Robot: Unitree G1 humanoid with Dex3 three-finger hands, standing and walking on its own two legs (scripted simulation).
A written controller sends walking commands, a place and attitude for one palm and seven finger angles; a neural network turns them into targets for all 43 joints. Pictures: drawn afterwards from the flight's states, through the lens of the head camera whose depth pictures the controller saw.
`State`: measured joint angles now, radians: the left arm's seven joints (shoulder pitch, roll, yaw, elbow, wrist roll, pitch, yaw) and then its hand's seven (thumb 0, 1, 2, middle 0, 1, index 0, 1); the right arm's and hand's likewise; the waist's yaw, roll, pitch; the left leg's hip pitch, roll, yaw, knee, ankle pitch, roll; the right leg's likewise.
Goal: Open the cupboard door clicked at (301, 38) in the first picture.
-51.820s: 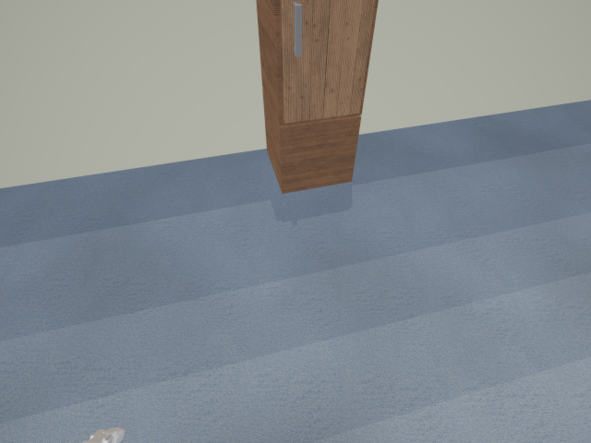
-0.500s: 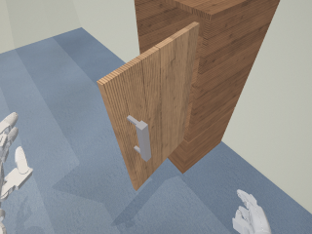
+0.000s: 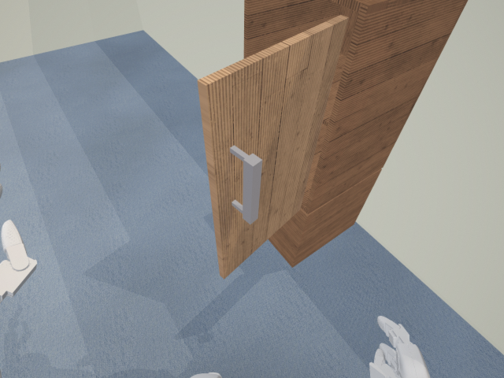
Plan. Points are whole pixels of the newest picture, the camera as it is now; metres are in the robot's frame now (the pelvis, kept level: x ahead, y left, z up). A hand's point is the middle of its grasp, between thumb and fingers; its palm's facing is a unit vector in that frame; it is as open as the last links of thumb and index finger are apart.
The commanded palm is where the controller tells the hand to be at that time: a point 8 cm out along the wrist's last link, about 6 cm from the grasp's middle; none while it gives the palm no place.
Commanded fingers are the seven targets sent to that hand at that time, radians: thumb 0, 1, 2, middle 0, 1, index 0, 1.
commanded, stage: step back with the hand held close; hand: left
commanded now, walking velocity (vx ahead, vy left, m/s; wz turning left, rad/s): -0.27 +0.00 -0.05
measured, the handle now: (243, 186) +0.43 +0.05 +0.05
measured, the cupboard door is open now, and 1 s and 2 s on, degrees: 100 100 100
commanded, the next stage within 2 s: stop stepping back and stand still in 0.50 s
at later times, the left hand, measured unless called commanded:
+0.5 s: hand (40, 360) +0.11 +0.20 +0.17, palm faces +0.26 -0.84 -0.47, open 7.4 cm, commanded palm +0.05 +0.26 +0.19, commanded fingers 0.00 0.90 0.90 -0.20 -0.30 -0.20 -0.30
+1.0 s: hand out of the picture -0.03 +0.21 +0.18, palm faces +0.40 -0.80 -0.46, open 7.4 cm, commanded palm -0.07 +0.25 +0.19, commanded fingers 0.00 0.90 0.90 -0.20 -0.30 -0.20 -0.30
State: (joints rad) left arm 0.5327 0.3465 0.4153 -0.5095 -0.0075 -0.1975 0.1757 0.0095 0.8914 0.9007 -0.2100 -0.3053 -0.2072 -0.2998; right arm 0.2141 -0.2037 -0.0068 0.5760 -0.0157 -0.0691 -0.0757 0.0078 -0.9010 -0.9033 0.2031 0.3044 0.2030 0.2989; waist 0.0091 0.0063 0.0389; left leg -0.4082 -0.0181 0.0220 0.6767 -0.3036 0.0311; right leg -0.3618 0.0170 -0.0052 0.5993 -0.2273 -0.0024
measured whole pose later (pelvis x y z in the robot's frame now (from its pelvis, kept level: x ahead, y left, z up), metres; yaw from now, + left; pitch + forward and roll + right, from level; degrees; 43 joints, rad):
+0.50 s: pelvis -0.12 -0.02 +0.01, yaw -6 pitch +3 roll -1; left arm 0.54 0.44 0.39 -0.57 -0.05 -0.20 0.13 0.01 0.89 0.90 -0.21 -0.31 -0.21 -0.30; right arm 0.12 -0.18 0.02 0.63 -0.01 -0.11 -0.06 0.01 -0.90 -0.90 0.20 0.30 0.20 0.30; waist 0.03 -0.02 0.05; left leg -0.53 0.04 0.02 0.65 -0.26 -0.02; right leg -0.17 0.03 -0.01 0.46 -0.35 -0.01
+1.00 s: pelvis -0.24 -0.04 +0.02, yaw -5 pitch +0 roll +2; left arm 0.57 0.40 0.41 -0.47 -0.03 -0.19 0.15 0.01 0.89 0.90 -0.21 -0.31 -0.21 -0.30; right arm 0.25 -0.21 0.01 0.67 -0.02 -0.08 -0.08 0.01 -0.90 -0.90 0.20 0.30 0.20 0.30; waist 0.03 -0.05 -0.04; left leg -0.48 0.00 0.02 0.94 -0.31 -0.01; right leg -0.28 -0.01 -0.07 0.48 -0.21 -0.05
